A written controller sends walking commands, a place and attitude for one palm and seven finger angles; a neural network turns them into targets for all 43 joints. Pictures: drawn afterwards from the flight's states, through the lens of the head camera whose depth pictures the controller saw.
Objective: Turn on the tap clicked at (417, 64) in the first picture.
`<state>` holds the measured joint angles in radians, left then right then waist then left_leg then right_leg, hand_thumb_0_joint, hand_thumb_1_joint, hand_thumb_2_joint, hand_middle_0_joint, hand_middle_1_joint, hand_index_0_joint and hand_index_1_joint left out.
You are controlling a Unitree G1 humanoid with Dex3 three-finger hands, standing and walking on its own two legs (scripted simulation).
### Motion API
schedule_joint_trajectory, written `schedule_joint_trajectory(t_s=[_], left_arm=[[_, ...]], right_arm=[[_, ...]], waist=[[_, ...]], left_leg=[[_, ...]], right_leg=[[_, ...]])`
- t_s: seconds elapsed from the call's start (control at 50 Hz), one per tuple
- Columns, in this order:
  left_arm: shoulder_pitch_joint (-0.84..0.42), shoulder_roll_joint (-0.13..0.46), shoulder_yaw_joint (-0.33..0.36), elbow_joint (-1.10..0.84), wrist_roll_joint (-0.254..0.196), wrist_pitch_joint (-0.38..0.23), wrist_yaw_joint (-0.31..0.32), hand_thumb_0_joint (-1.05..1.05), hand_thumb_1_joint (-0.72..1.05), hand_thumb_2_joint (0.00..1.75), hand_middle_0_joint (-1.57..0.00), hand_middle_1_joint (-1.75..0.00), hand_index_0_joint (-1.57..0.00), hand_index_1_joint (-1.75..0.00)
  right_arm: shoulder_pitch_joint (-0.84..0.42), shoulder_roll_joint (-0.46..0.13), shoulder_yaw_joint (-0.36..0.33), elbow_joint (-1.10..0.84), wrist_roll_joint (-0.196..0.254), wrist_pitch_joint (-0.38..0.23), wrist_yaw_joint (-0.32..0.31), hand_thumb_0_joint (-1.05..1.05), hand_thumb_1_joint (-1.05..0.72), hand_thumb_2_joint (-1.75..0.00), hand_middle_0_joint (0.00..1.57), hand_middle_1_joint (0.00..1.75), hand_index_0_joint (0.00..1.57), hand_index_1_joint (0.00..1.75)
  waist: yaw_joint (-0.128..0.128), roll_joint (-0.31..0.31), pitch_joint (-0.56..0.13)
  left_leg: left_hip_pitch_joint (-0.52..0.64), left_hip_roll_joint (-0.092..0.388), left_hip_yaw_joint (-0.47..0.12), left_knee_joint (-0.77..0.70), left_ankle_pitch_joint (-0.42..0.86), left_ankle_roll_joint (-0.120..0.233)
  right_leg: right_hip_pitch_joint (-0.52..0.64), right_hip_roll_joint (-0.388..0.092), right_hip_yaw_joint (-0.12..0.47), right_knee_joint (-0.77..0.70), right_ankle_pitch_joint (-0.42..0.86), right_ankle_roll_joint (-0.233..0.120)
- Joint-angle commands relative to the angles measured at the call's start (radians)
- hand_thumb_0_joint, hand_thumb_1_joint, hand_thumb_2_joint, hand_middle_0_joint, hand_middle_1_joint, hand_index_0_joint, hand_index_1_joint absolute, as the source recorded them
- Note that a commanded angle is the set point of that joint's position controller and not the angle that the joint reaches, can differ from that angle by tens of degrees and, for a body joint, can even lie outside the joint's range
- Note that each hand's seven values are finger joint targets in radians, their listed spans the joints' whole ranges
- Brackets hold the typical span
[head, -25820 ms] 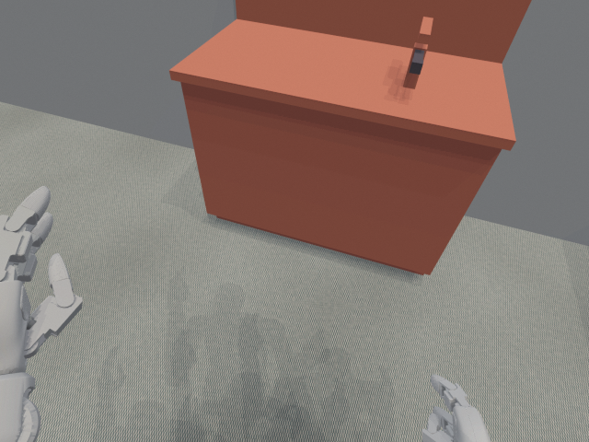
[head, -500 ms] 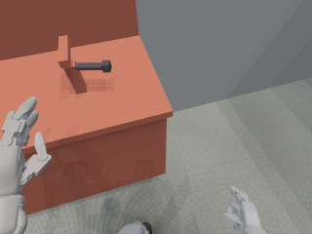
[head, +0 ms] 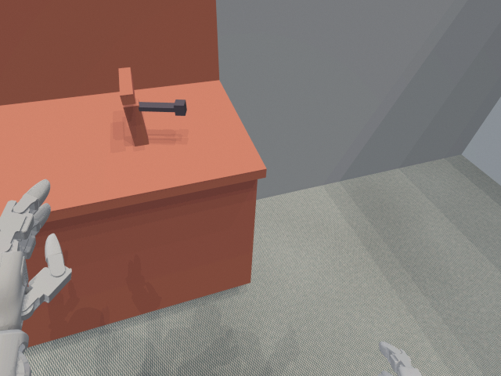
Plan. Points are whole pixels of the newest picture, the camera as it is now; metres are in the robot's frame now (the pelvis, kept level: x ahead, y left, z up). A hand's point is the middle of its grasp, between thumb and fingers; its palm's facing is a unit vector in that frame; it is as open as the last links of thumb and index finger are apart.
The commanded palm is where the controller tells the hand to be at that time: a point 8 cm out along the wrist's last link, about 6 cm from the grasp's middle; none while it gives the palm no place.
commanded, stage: stop stepping back and stand still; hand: left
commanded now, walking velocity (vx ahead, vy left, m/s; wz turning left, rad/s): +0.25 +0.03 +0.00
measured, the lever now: (180, 107) +0.68 +0.23 +0.08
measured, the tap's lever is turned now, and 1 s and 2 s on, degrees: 72 72 72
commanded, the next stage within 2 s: stand and check the lever's angle in 0.50 s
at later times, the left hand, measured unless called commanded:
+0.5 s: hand (41, 283) +0.18 +0.26 +0.14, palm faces +0.40 -0.84 -0.36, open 7.4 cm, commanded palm +0.13 +0.31 +0.17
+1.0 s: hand (44, 260) +0.21 +0.27 +0.15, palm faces +0.40 -0.83 -0.39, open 7.4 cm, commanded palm +0.16 +0.31 +0.17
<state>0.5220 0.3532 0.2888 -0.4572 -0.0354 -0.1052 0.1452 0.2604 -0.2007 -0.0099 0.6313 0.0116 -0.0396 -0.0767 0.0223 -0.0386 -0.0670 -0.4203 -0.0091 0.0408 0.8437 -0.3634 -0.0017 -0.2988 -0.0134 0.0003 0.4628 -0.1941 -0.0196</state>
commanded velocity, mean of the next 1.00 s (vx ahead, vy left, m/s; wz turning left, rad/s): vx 0.04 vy -0.01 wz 0.00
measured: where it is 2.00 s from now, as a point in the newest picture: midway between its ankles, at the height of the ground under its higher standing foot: outside the picture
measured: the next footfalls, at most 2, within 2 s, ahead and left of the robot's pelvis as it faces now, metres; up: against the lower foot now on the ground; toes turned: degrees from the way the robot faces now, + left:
left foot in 0.08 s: +0.03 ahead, +0.14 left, +0.00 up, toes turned +4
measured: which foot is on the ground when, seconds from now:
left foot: up 0.00-0.06, down 0.08-1.00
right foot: down 0.00-1.00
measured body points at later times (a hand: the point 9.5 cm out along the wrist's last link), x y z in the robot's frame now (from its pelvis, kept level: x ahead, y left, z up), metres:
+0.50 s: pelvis -0.02 +0.02 -0.01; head -0.03 +0.02 +0.44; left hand +0.16 +0.31 +0.16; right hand +0.14 -0.22 -0.10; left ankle -0.01 +0.13 -0.75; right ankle +0.01 -0.07 -0.74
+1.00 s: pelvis +0.00 +0.03 +0.00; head +0.01 +0.02 +0.45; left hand +0.18 +0.32 +0.17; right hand +0.20 -0.20 -0.08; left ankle -0.01 +0.14 -0.74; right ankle +0.00 -0.07 -0.74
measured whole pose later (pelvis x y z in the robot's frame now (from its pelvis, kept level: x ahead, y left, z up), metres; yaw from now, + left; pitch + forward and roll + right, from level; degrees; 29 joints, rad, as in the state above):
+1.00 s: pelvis +0.00 +0.03 +0.00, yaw +1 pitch +0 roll -1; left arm 0.47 0.35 0.30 -0.45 -0.05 -0.09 0.15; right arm 0.16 -0.21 -0.01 0.59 0.01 -0.05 -0.07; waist 0.01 0.02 0.02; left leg -0.19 0.02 0.04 0.45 -0.25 0.01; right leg -0.17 0.05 -0.02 0.41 -0.22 -0.04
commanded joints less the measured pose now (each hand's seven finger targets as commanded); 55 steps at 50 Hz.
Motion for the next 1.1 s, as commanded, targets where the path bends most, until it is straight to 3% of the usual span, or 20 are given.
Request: schedule_joint_trajectory(t_s=[0.0,0.02,0.06,0.08,0.12,0.22,0.24,0.28,0.3,0.36,0.42,0.44,0.48,0.54,0.56,0.6,0.64,0.7,0.86,1.08], left_arm=[[-0.240,0.164,0.098,-0.146,0.005,-0.069,0.044,0.00,0.90,0.90,-0.20,-0.30,-0.20,-0.30],[-0.219,0.161,0.097,-0.166,0.001,-0.074,0.045,0.00,0.90,0.90,-0.20,-0.30,-0.20,-0.30],[-0.183,0.169,0.112,-0.225,-0.007,-0.082,0.044,0.00,0.90,0.90,-0.20,-0.30,-0.20,-0.30],[-0.189,0.180,0.123,-0.269,0.000,-0.080,0.041,0.00,0.90,0.90,-0.20,-0.30,-0.20,-0.30],[-0.163,0.193,0.152,-0.276,0.005,-0.080,0.042,0.00,0.90,0.90,-0.20,-0.30,-0.20,-0.30],[-0.109,0.150,0.137,-0.158,0.000,-0.064,0.034,0.00,0.90,0.90,-0.20,-0.30,-0.20,-0.30],[-0.114,0.150,0.134,-0.134,0.001,-0.065,0.028,0.00,0.90,0.90,-0.20,-0.30,-0.20,-0.30],[-0.142,0.162,0.126,-0.121,-0.002,-0.069,0.016,0.00,0.90,0.90,-0.20,-0.30,-0.20,-0.30],[-0.169,0.166,0.126,-0.133,-0.005,-0.077,0.011,0.00,0.90,0.90,-0.20,-0.30,-0.20,-0.30],[-0.153,0.195,0.158,-0.159,-0.015,-0.082,0.004,0.00,0.90,0.90,-0.20,-0.30,-0.20,-0.30],[-0.149,0.178,0.149,-0.216,-0.019,-0.095,0.018,0.00,0.90,0.90,-0.20,-0.30,-0.20,-0.30],[-0.158,0.175,0.145,-0.230,-0.022,-0.098,0.022,0.00,0.90,0.90,-0.20,-0.30,-0.20,-0.30],[-0.190,0.173,0.139,-0.277,-0.012,-0.100,0.031,0.00,0.90,0.90,-0.20,-0.30,-0.20,-0.30],[-0.209,0.174,0.145,-0.222,0.011,-0.079,0.029,0.00,0.90,0.90,-0.20,-0.30,-0.20,-0.30],[-0.250,0.176,0.143,-0.236,0.014,-0.082,0.027,0.00,0.90,0.90,-0.20,-0.30,-0.20,-0.30],[-0.190,0.159,0.137,-0.193,0.014,-0.084,0.028,0.00,0.90,0.90,-0.20,-0.30,-0.20,-0.30],[-0.139,0.134,0.119,-0.175,0.001,-0.077,0.021,0.00,0.90,0.90,-0.20,-0.30,-0.20,-0.30],[-0.109,0.123,0.102,-0.186,-0.009,-0.069,0.015,0.00,0.90,0.90,-0.20,-0.30,-0.20,-0.30],[-0.124,0.196,0.164,-0.231,-0.019,-0.061,0.022,0.00,0.90,0.90,-0.20,-0.30,-0.20,-0.30],[-0.096,0.146,0.117,-0.185,-0.019,-0.052,0.025,0.00,0.90,0.90,-0.20,-0.30,-0.20,-0.30]], right_arm=[[-0.134,-0.130,-0.039,-0.160,-0.005,-0.084,-0.030,0.00,-0.90,-0.90,0.20,0.30,0.20,0.30],[-0.129,-0.140,-0.040,-0.166,-0.006,-0.092,-0.028,0.00,-0.90,-0.90,0.20,0.30,0.20,0.30],[-0.122,-0.165,-0.041,-0.193,0.004,-0.100,-0.018,0.00,-0.90,-0.90,0.20,0.30,0.20,0.30],[-0.116,-0.148,-0.039,-0.197,0.008,-0.103,-0.012,0.00,-0.90,-0.90,0.20,0.30,0.20,0.30],[-0.120,-0.116,-0.032,-0.161,-0.004,-0.117,-0.008,0.00,-0.90,-0.90,0.20,0.30,0.20,0.30],[-0.136,-0.141,-0.035,-0.142,-0.001,-0.120,0.008,0.00,-0.90,-0.90,0.20,0.30,0.20,0.30],[-0.138,-0.143,-0.041,-0.139,-0.002,-0.114,0.009,0.00,-0.90,-0.90,0.20,0.30,0.20,0.30],[-0.136,-0.129,-0.048,-0.144,0.000,-0.098,0.016,0.00,-0.90,-0.90,0.20,0.30,0.20,0.30],[-0.125,-0.125,-0.058,-0.144,0.006,-0.098,0.020,0.00,-0.90,-0.90,0.20,0.30,0.20,0.30],[-0.142,-0.113,-0.042,-0.155,0.007,-0.090,0.022,0.00,-0.90,-0.90,0.20,0.30,0.20,0.30],[-0.149,-0.100,-0.021,-0.158,-0.008,-0.082,0.010,0.00,-0.90,-0.90,0.20,0.30,0.20,0.30],[-0.164,-0.112,-0.023,-0.163,-0.011,-0.083,0.005,0.00,-0.90,-0.90,0.20,0.30,0.20,0.30],[-0.179,-0.136,-0.025,-0.176,-0.009,-0.085,0.000,0.00,-0.90,-0.90,0.20,0.30,0.20,0.30],[-0.181,-0.112,-0.019,-0.166,-0.005,-0.102,-0.001,0.00,-0.90,-0.90,0.20,0.30,0.20,0.30],[-0.186,-0.112,-0.019,-0.165,-0.004,-0.107,-0.003,0.00,-0.90,-0.90,0.20,0.30,0.20,0.30],[-0.164,-0.117,-0.029,-0.162,-0.003,-0.116,0.003,0.00,-0.90,-0.90,0.20,0.30,0.20,0.30],[-0.149,-0.126,-0.047,-0.163,-0.001,-0.115,0.016,0.00,-0.90,-0.90,0.20,0.30,0.20,0.30],[-0.147,-0.126,-0.050,-0.169,0.003,-0.098,0.026,0.00,-0.90,-0.90,0.20,0.30,0.20,0.30],[-0.195,-0.118,-0.041,-0.197,-0.002,-0.063,0.002,0.00,-0.90,-0.90,0.20,0.30,0.20,0.30],[-0.184,-0.127,-0.043,-0.193,-0.004,-0.063,-0.003,0.00,-0.90,-0.90,0.20,0.30,0.20,0.30]], waist=[[-0.040,0.024,0.005],[-0.035,0.099,0.013],[-0.028,0.311,0.020],[-0.026,0.297,0.018],[-0.048,0.273,0.074],[-0.022,0.160,0.040],[-0.026,0.101,0.021],[-0.047,-0.125,0.011],[-0.035,-0.142,-0.006],[-0.031,-0.083,0.019],[-0.043,-0.010,-0.014],[-0.038,0.075,0.009],[-0.017,0.287,0.055],[-0.015,0.257,0.120],[-0.018,0.248,0.120],[-0.014,0.116,0.043],[-0.021,0.009,-0.055],[-0.030,0.020,-0.113],[-0.015,0.085,-0.061],[-0.014,0.084,-0.056]], left_leg=[[0.261,0.016,-0.001,-0.374,-0.060,0.037],[0.248,0.039,-0.043,-0.475,-0.095,0.053],[0.279,0.237,-0.328,-0.618,-0.112,0.127],[0.280,0.267,-0.335,-0.627,-0.025,0.138],[0.181,0.266,-0.369,-0.658,-0.101,0.161],[0.109,0.193,-0.152,-0.431,0.131,0.098],[0.050,0.153,-0.101,-0.340,0.126,0.079],[-0.069,0.034,0.004,-0.091,-0.056,0.030],[-0.060,0.020,-0.016,0.014,-0.145,0.022],[0.011,0.063,-0.060,-0.059,-0.110,0.026],[0.250,0.039,-0.005,-0.345,0.087,0.025],[0.279,0.064,-0.065,-0.426,0.080,0.035],[0.225,0.249,-0.338,-0.615,-0.050,0.105],[-0.008,0.236,-0.292,-0.673,-0.221,0.115],[0.009,0.213,-0.253,-0.642,-0.165,0.103],[0.122,0.151,-0.168,-0.487,0.138,0.074],[0.201,0.093,-0.091,-0.356,0.333,0.034],[0.231,0.081,-0.054,-0.332,0.418,0.015],[0.282,0.094,-0.078,-0.410,0.419,0.024],[0.271,0.096,-0.083,-0.460,0.341,0.022]], right_leg=[[-0.083,-0.161,0.159,-0.184,-0.338,-0.050],[-0.039,-0.116,0.140,-0.116,-0.301,-0.039],[-0.103,0.013,-0.003,0.166,-0.164,0.018],[-0.147,0.035,-0.039,0.269,-0.185,0.033],[-0.160,0.018,-0.021,0.348,-0.220,0.032],[0.144,0.032,-0.063,-0.041,-0.072,0.015],[0.226,-0.005,0.001,-0.070,-0.020,-0.013],[0.235,-0.226,0.368,-0.186,-0.099,-0.125],[0.199,-0.282,0.430,-0.244,-0.207,-0.155],[0.130,-0.266,0.316,-0.198,-0.066,-0.155],[0.038,-0.154,0.132,-0.104,-0.133,-0.079],[-0.002,-0.105,0.105,-0.052,-0.172,-0.052],[-0.052,0.016,0.008,0.133,-0.179,0.019],[0.105,0.014,0.011,0.147,-0.132,0.032],[0.120,0.017,0.007,0.095,-0.081,0.033],[0.162,-0.001,0.033,-0.050,0.074,0.022],[0.199,-0.062,0.135,-0.076,0.277,-0.007],[0.252,-0.105,0.151,-0.052,0.505,-0.015],[0.174,-0.052,0.105,-0.096,0.297,0.002],[0.174,-0.029,0.088,-0.125,0.207,0.008]])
